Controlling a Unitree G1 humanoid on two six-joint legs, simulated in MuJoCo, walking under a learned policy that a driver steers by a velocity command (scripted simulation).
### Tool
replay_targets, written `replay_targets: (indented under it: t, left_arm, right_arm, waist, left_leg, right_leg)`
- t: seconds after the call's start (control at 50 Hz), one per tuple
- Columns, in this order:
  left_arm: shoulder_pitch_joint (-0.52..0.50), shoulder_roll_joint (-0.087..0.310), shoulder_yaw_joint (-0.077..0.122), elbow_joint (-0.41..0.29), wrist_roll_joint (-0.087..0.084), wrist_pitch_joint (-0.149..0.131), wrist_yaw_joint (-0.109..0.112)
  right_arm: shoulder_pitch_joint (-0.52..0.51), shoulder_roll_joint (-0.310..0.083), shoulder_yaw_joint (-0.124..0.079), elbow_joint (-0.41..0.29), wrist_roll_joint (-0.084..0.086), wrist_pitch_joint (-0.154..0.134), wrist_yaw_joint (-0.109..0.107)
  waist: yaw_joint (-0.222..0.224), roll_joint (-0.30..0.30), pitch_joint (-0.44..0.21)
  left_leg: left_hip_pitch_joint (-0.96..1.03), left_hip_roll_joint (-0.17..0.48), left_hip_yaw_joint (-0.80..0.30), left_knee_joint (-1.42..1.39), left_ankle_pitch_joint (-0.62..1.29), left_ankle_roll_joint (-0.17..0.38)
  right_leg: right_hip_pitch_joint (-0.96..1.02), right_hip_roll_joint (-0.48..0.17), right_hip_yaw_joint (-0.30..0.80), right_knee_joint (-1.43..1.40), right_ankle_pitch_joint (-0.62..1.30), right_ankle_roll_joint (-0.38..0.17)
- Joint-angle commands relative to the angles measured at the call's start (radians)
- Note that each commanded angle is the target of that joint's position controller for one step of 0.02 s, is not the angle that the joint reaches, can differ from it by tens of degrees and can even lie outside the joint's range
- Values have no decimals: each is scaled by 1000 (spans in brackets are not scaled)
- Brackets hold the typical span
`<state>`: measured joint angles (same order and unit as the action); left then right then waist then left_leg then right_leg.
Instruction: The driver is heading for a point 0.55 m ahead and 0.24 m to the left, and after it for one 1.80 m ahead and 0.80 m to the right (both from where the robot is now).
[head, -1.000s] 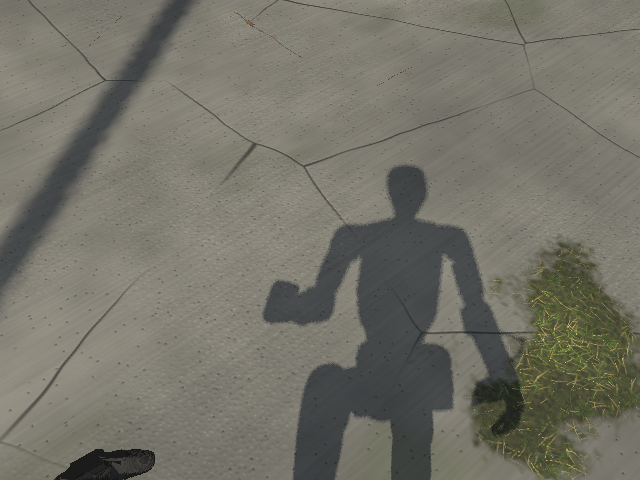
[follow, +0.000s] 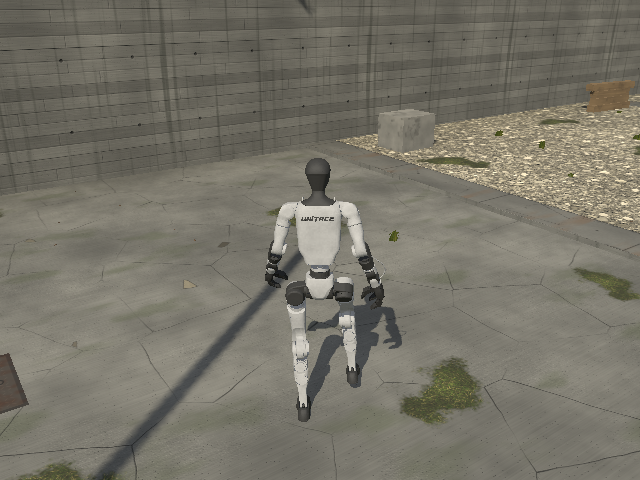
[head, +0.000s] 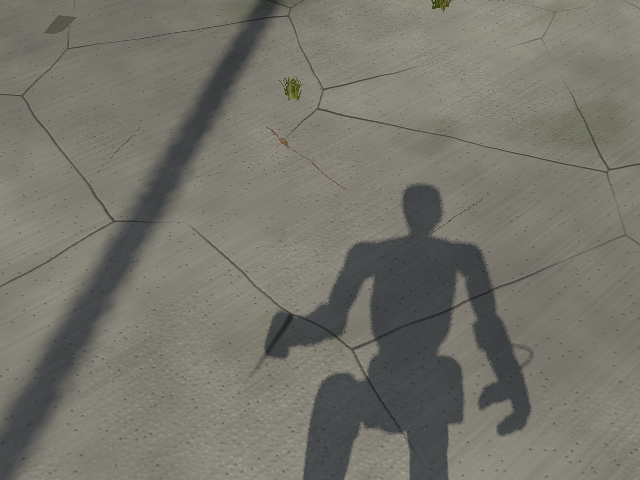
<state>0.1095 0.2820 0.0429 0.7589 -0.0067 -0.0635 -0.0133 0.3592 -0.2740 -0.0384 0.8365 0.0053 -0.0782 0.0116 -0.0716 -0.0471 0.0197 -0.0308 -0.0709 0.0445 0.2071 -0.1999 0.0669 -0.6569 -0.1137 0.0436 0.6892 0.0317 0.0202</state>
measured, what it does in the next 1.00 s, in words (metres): walks ahead, turning left: right foot, then left foot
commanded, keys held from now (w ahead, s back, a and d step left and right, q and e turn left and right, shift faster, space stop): w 0.02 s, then w+q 0.46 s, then q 0.34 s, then w+q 0.08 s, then w+e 0.10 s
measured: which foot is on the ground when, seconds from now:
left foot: down 0.00-0.18, up 0.20-0.66, down 0.68-1.00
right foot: up 0.00-0.16, down 0.18-0.66, up 0.68-1.00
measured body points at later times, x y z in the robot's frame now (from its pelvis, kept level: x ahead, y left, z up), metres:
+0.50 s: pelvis +0.27 -0.04 +0.00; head +0.29 -0.04 +0.45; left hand +0.26 +0.24 -0.13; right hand +0.47 -0.28 -0.10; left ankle +0.38 +0.15 -0.68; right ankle +0.24 -0.15 -0.75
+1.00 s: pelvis +0.44 +0.04 -0.01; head +0.46 +0.07 +0.44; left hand +0.46 +0.36 -0.12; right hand +0.69 -0.15 -0.09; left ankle +0.46 +0.13 -0.75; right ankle +0.58 -0.09 -0.70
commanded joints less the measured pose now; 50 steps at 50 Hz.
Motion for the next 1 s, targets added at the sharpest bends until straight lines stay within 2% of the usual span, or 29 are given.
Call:
replay_targets:
  t: [0.02, 0.06, 0.12, 0.14, 0.16, 0.18, 0.2, 0.22, 0.24, 0.28, 0.3, 0.34, 0.38, 0.52, 0.58, 0.62, 0.64, 0.66, 0.68, 0.7, 0.72, 0.74, 0.76, 0.78, 0.8, 0.82, 0.84, 0.92, 1.0]
  left_arm:
    - [-129, 47, 4, -93, -6, -23, -14]
    - [-180, 53, 5, -118, -7, -30, -25]
    - [-144, 86, 17, -117, -6, -43, -35]
    - [-80, 107, 28, -100, -4, -47, -32]
    - [56, 146, 50, -59, -2, -49, -24]
    - [234, 206, 71, -24, 13, -48, -12]
    - [319, 296, 94, -6, 22, -37, -5]
    - [323, 203, 71, -8, 11, -32, -4]
    - [250, 149, 53, -12, 5, -32, -1]
    - [129, 86, 35, -12, 7, -34, -1]
    - [92, 64, 29, -10, 15, -41, -2]
    - [58, 70, 36, 3, 19, -54, -3]
    - [53, 95, 45, 19, 21, -63, 0]
    - [94, 154, 61, 55, 13, -38, 26]
    - [117, 185, 71, 68, -7, -8, 36]
    - [93, 208, 81, 60, -28, 9, 43]
    - [78, 212, 84, 54, -36, 17, 45]
    - [67, 190, 77, 47, -38, 22, 44]
    - [124, 139, 58, 37, -1, 16, 38]
    - [253, 35, 23, 10, 47, 5, 23]
    - [207, 129, 35, 23, 16, -4, 13]
    - [104, 156, 44, -7, -18, -3, 14]
    - [69, 140, 42, -13, -9, 3, 27]
    - [59, 145, 45, -7, 7, 14, 40]
    - [72, 154, 50, -7, 10, 28, 45]
    - [87, 149, 51, -6, 14, 37, 47]
    - [108, 135, 49, -4, 17, 40, 47]
    - [52, 106, 37, -20, 13, 37, 41]
    - [4, 93, 24, -23, 7, 13, 23]
  right_arm:
    - [29, -181, -44, -26, 7, -2, -10]
    - [62, -180, -46, -3, 13, 11, -13]
    - [49, -200, -57, 5, 18, 26, -23]
    - [28, -210, -59, 1, 18, 29, -25]
    - [12, -196, -53, -3, 14, 32, -26]
    - [3, -145, -33, -27, -2, 29, -25]
    - [133, -24, 2, -50, -1, 11, -21]
    - [111, -95, -13, -33, 23, -4, -18]
    - [28, -169, -37, -57, 45, -8, -17]
    - [-55, -151, -41, -76, 30, 1, -22]
    - [-39, -136, -47, -70, 26, 15, -23]
    - [-13, -88, -42, -67, 27, 42, -21]
    - [-39, -76, -43, -89, 22, 57, -23]
    - [-249, -41, -27, -168, 8, 42, 19]
    - [-279, -60, -37, -210, 4, 48, 38]
    - [-222, -99, -57, -215, -2, 56, 45]
    - [-137, -130, -74, -198, -1, 58, 45]
    - [-10, -178, -102, -165, -1, 58, 34]
    - [51, -263, -126, -160, -2, 65, 7]
    - [-32, -349, -123, -206, -22, 64, -3]
    - [-19, -286, -110, -244, -19, 57, 13]
    - [-73, -239, -97, -249, -11, 49, 19]
    - [-123, -203, -88, -241, 8, 48, 16]
    - [-168, -174, -79, -246, 12, 53, 8]
    - [-195, -167, -75, -257, -1, 58, 1]
    - [-208, -171, -77, -266, -15, 60, -3]
    - [-205, -174, -79, -269, -16, 58, -8]
    - [-192, -177, -79, -271, 3, 57, -31]
    - [-147, -166, -67, -233, -12, 44, -27]
  waist:
    - [-16, 98, 52]
    - [-22, 98, 68]
    - [25, 122, 42]
    - [66, 133, 4]
    - [135, 121, -85]
    - [208, 72, -237]
    - [164, -176, -389]
    - [193, -185, -417]
    - [187, -120, -240]
    - [132, -48, -76]
    - [98, -66, -45]
    - [66, -61, -15]
    - [55, -34, 12]
    - [119, 18, 71]
    - [117, -9, 47]
    - [72, -39, -5]
    - [23, -37, -50]
    - [-44, 0, -115]
    - [-50, 162, -186]
    - [90, 358, -314]
    - [0, 194, -485]
    - [-1, 128, -358]
    - [29, 66, -233]
    - [55, 62, -163]
    - [85, 94, -140]
    - [99, 111, -139]
    - [108, 117, -161]
    - [81, 154, -156]
    - [32, 179, -123]
  left_leg:
    - [-9, 275, -125, -71, 234, 137]
    - [47, 302, -157, -32, 268, 136]
    - [98, 327, -201, 50, 367, 114]
    - [87, 313, -197, 118, 486, 102]
    - [36, 261, -163, 266, 568, 76]
    - [-143, 203, -130, 522, 403, 39]
    - [-545, 37, -64, 896, -145, -39]
    - [-661, 43, -182, 1043, -386, -44]
    - [-731, 98, -185, 1086, -321, -37]
    - [-685, 173, -148, 1014, -176, -41]
    - [-627, 200, -157, 977, -129, -43]
    - [-572, 215, -148, 951, -91, -55]
    - [-604, 222, -153, 904, -29, -67]
    - [-589, 188, -48, 511, 254, -61]
    - [-561, 155, -8, 435, 205, -40]
    - [-477, 103, 26, 416, 111, -7]
    - [-379, 67, 42, 386, 94, 17]
    - [-205, 25, 46, 302, 191, 50]
    - [34, 148, -136, 291, 579, 105]
    - [314, 410, -583, 336, 902, 329]
    - [317, 447, -694, 237, 699, 373]
    - [219, 397, -577, 196, 554, 322]
    - [81, 341, -490, 171, 435, 262]
    - [-49, 306, -436, 146, 377, 228]
    - [-152, 280, -407, 122, 356, 213]
    - [-210, 262, -392, 109, 371, 209]
    - [-232, 247, -376, 99, 330, 211]
    - [-229, 219, -408, 32, -146, 197]
    - [-218, 241, -382, 11, -196, 165]
  right_leg:
    - [9, 27, -29, -105, 63, -7]
    - [-4, 41, -19, -151, 17, -20]
    - [83, 66, -15, -206, -76, -49]
    - [192, 91, -36, -225, -99, -65]
    - [401, 105, -56, -248, -71, -92]
    - [713, -20, 59, -185, -48, -149]
    - [1095, -283, 482, -228, -186, -292]
    - [1072, -312, 657, -348, -342, -315]
    - [937, -278, 505, -380, -387, -265]
    - [677, -202, 290, -450, -288, -218]
    - [591, -170, 208, -486, -233, -202]
    - [499, -158, 109, -541, -145, -207]
    - [479, -160, 31, -570, -72, -217]
    - [551, -124, -198, -547, 139, -184]
    - [649, -151, -229, -444, 337, -157]
    - [693, -157, -238, -314, 522, -130]
    - [689, -144, -244, -186, 575, -112]
    - [636, -98, -264, 7, 508, -73]
    - [425, -29, -272, 297, 100, -4]
    - [67, 156, -165, 668, -761, 66]
    - [43, 148, 43, 753, -750, 50]
    - [-15, 111, 47, 728, -648, 27]
    - [-32, 74, 36, 646, -563, 22]
    - [0, 47, 38, 574, -510, 24]
    - [70, 40, 44, 529, -474, 22]
    - [115, 54, 35, 502, -450, 25]
    - [141, 58, 31, 455, -424, 29]
    - [112, 60, 35, 224, -304, 46]
    - [155, 41, 7, 63, -208, 41]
